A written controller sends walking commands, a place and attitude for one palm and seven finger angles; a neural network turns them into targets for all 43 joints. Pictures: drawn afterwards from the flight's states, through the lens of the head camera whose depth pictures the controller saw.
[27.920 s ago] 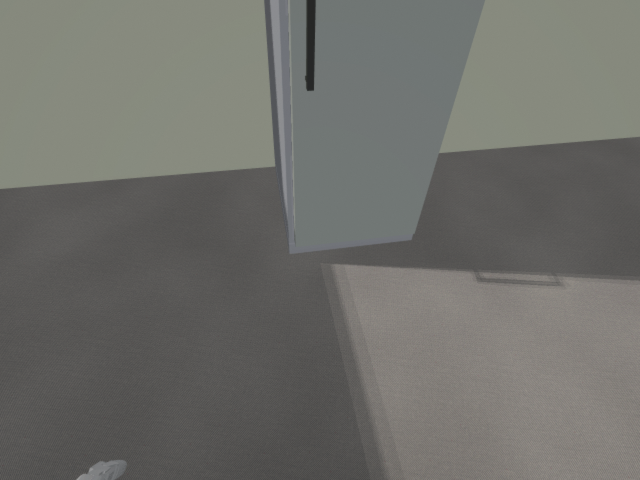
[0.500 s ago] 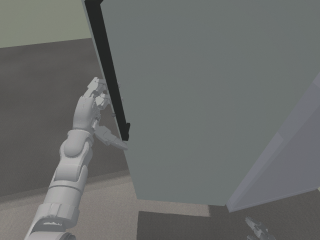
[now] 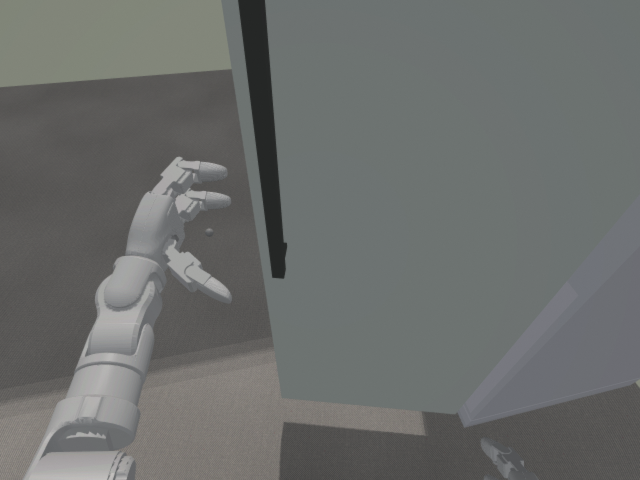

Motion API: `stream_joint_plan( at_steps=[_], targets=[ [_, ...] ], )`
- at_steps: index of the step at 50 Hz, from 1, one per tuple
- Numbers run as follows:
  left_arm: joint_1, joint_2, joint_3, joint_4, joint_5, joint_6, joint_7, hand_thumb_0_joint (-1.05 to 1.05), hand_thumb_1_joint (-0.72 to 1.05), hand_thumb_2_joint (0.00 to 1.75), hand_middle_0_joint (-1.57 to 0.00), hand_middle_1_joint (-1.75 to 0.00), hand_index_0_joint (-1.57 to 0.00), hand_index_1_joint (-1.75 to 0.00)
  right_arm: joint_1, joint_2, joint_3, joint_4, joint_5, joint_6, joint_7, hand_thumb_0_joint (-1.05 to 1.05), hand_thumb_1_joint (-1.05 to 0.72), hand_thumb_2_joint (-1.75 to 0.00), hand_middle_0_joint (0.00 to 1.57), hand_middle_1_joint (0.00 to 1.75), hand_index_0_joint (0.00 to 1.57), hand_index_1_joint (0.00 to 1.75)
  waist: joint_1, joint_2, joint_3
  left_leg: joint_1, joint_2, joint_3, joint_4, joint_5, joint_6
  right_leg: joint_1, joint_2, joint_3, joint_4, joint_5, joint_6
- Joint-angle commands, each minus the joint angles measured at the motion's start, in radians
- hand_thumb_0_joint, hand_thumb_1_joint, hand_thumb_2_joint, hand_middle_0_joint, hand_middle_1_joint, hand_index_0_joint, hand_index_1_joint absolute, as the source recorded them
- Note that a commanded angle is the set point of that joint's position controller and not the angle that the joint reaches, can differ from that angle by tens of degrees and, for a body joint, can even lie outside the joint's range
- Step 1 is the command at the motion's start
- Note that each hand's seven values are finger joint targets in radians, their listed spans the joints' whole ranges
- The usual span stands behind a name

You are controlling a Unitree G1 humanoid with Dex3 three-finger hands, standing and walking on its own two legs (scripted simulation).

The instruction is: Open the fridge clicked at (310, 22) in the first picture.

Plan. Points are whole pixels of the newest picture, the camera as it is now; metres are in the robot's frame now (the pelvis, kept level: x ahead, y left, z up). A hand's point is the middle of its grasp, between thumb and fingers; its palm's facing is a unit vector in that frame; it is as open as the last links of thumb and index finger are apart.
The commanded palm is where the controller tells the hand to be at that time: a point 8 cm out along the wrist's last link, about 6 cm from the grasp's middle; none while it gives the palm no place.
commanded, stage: slip the hand off the handle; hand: left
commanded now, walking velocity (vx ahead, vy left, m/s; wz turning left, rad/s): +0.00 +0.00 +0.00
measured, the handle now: (272, 165) +0.43 +0.09 +0.19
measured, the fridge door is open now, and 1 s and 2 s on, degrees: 72 72 72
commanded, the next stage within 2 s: draw the hand back to the body in 1.10 s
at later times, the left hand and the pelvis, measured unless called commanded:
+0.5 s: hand (194, 286) +0.29 +0.16 +0.13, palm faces -0.04 -0.99 -0.15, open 14.7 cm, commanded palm +0.27 +0.20 +0.15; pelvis -0.01 +0.00 +0.00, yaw +0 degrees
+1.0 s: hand (175, 315) +0.25 +0.16 +0.14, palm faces -0.01 -0.98 -0.19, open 14.7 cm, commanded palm +0.22 +0.21 +0.15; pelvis -0.01 -0.04 +0.00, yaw +2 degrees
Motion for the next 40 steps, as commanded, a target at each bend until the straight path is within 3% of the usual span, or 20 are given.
stream_joint_plan(
  at_steps=[1,4,5,6,7,10,13,14,21,24,25,26,27,29,35,39,40],
  targets=[
    [-0.456,0.165,0.054,-0.305,-0.012,-0.101,0.028,0.0,-0.55,0.2,-0.25,-1.15,-0.25,-1.15,-0.065,-0.14,-0.058,-0.144,-0.006,-0.062,-0.014,0.0,-0.9,-0.9,0.2,0.3,0.2,0.3,0.001,0.048,-0.28,0.178,0.0,-0.137,-0.07,0.316,-0.014,0.027,0.052,0.042,-0.03,0.229,-0.035],
    [-0.45,0.211,0.087,-0.267,-0.001,-0.102,0.037,0.0,-0.55,0.2,-0.25,-1.15,-0.25,-1.15,-0.052,-0.149,-0.058,-0.123,-0.007,-0.062,-0.02,0.0,-0.9,-0.9,0.2,0.3,0.2,0.3,-0.004,0.044,-0.257,0.184,0.009,-0.151,-0.076,0.313,-0.021,0.006,0.054,0.039,-0.035,0.2,-0.035],
    [-0.421,0.158,0.048,-0.276,-0.005,-0.097,0.029,0.0,-0.55,0.2,-0.25,-1.15,-0.25,-1.15,-0.055,-0.142,-0.056,-0.133,-0.006,-0.066,-0.016,0.0,-0.9,-0.9,0.2,0.3,0.2,0.3,0.002,0.056,-0.267,0.185,0.007,-0.151,-0.081,0.321,-0.024,0.013,0.054,0.036,-0.031,0.203,-0.036],
    [-0.36,0.159,0.058,-0.283,-0.008,-0.091,0.027,0.0,-0.55,0.2,-0.25,-1.15,-0.25,-1.15,-0.058,-0.142,-0.06,-0.137,-0.004,-0.07,-0.013,0.0,-0.9,-0.9,0.2,0.3,0.2,0.3,0.015,0.06,-0.274,0.194,0.012,-0.159,-0.083,0.341,-0.031,0.019,0.055,0.033,-0.029,0.201,-0.038],
    [-0.292,0.114,0.029,-0.295,-0.013,-0.08,0.02,0.0,-0.55,0.2,-0.25,-1.15,-0.25,-1.15,-0.067,-0.138,-0.061,-0.147,-0.002,-0.073,-0.009,0.0,-0.9,-0.9,0.2,0.3,0.2,0.3,0.024,0.095,-0.282,0.212,0.015,-0.158,-0.082,0.376,-0.037,0.015,0.053,0.031,-0.028,0.206,-0.037],
    [-0.169,0.046,-0.021,-0.356,-0.024,-0.048,0.006,0.0,-0.55,0.2,-0.25,-1.15,-0.25,-1.15,-0.072,-0.135,-0.061,-0.164,-0.001,-0.08,0.006,0.0,-0.9,-0.9,0.2,0.3,0.2,0.3,0.034,0.058,-0.281,0.219,0.024,-0.161,-0.078,0.473,-0.048,0.033,0.052,0.023,-0.03,0.247,-0.033],
    [-0.078,0.075,0.015,-0.447,-0.027,-0.022,0.017,0.0,-0.55,0.2,-0.25,-1.15,-0.25,-1.15,-0.091,-0.137,-0.064,-0.181,-0.001,-0.081,0.012,0.0,-0.9,-0.9,0.2,0.3,0.2,0.3,0.044,0.003,-0.233,0.175,0.023,-0.148,-0.09,0.418,-0.042,0.054,0.054,0.02,-0.038,0.246,-0.03],
    [-0.045,0.09,0.03,-0.462,-0.024,-0.017,0.026,0.0,-0.55,0.2,-0.25,-1.15,-0.25,-1.15,-0.097,-0.141,-0.061,-0.185,-0.004,-0.08,0.011,0.0,-0.9,-0.9,0.2,0.3,0.2,0.3,0.047,-0.041,-0.206,0.152,0.022,-0.145,-0.096,0.392,-0.035,0.071,0.054,0.019,-0.044,0.245,-0.03],
    [-0.074,0.094,0.013,-0.677,0.0,-0.023,0.08,0.0,-0.55,0.2,-0.25,-1.15,-0.25,-1.15,-0.144,-0.113,-0.044,-0.197,-0.004,-0.101,-0.001,0.0,-0.9,-0.9,0.2,0.3,0.2,0.3,0.027,0.064,-0.158,0.155,0.007,-0.131,-0.116,0.204,-0.018,0.052,0.057,0.03,-0.065,0.142,-0.031],
    [-0.079,0.087,-0.011,-0.685,0.007,-0.026,0.078,0.0,-0.55,0.2,-0.25,-1.15,-0.25,-1.15,-0.145,-0.109,-0.036,-0.186,-0.006,-0.111,-0.013,0.0,-0.9,-0.9,0.2,0.3,0.2,0.3,0.011,0.053,-0.141,0.152,0.001,-0.136,-0.119,0.14,-0.012,0.042,0.058,0.032,-0.078,0.101,-0.03],
    [-0.04,0.087,-0.004,-0.67,0.0,-0.021,0.07,0.0,-0.55,0.2,-0.25,-1.15,-0.25,-1.15,-0.148,-0.107,-0.035,-0.184,-0.004,-0.114,-0.016,0.0,-0.9,-0.9,0.2,0.3,0.2,0.3,0.016,0.068,-0.144,0.151,-0.001,-0.133,-0.121,0.129,-0.012,0.047,0.059,0.033,-0.082,0.094,-0.031],
    [-0.028,0.089,-0.004,-0.655,-0.006,-0.016,0.061,0.0,-0.55,0.2,-0.25,-1.15,-0.25,-1.15,-0.15,-0.108,-0.033,-0.181,-0.001,-0.116,-0.019,0.0,-0.9,-0.9,0.2,0.3,0.2,0.3,0.013,0.038,-0.137,0.142,-0.004,-0.135,-0.122,0.106,-0.011,0.048,0.058,0.032,-0.087,0.08,-0.029],
    [-0.006,0.072,-0.018,-0.647,-0.009,-0.008,0.049,0.0,-0.55,0.2,-0.25,-1.15,-0.25,-1.15,-0.156,-0.106,-0.03,-0.182,-0.001,-0.119,-0.021,0.0,-0.9,-0.9,0.2,0.3,0.2,0.3,0.015,0.053,-0.132,0.141,-0.008,-0.13,-0.12,0.101,-0.01,0.047,0.057,0.034,-0.091,0.079,-0.03],
    [0.052,0.062,-0.025,-0.613,-0.019,0.012,0.028,0.0,-0.55,0.2,-0.25,-1.15,-0.25,-1.15,-0.156,-0.107,-0.029,-0.18,0.001,-0.121,-0.025,0.0,-0.9,-0.9,0.2,0.3,0.2,0.3,0.016,0.012,-0.116,0.129,-0.01,-0.127,-0.117,0.104,-0.006,0.056,0.055,0.034,-0.101,0.085,-0.027],
    [0.209,0.129,0.08,-0.66,-0.058,0.037,-0.003,0.0,-0.55,0.2,-0.25,-1.15,-0.25,-1.15,-0.175,-0.108,-0.028,-0.206,0.0,-0.123,-0.024,0.0,-0.9,-0.9,0.2,0.3,0.2,0.3,0.052,-0.057,-0.13,0.09,-0.022,-0.1,-0.108,0.139,0.001,0.127,0.042,0.048,-0.116,0.135,-0.017],
    [0.26,0.157,0.111,-0.799,-0.068,-0.009,-0.005,0.0,-0.55,0.2,-0.25,-1.15,-0.25,-1.15,-0.19,-0.099,-0.024,-0.22,-0.007,-0.144,-0.021,0.0,-0.9,-0.9,0.2,0.3,0.2,0.3,0.061,-0.004,-0.153,0.102,-0.025,-0.088,-0.094,0.186,0.004,0.157,0.037,0.056,-0.105,0.189,-0.015],
    [0.248,0.159,0.113,-0.811,-0.072,-0.018,-0.006,0.0,-0.55,0.2,-0.25,-1.15,-0.25,-1.15,-0.19,-0.095,-0.022,-0.217,-0.006,-0.151,-0.021,0.0,-0.9,-0.9,0.2,0.3,0.2,0.3,0.053,0.013,-0.135,0.1,-0.027,-0.089,-0.092,0.186,0.004,0.145,0.038,0.061,-0.108,0.195,-0.014]
  ],
)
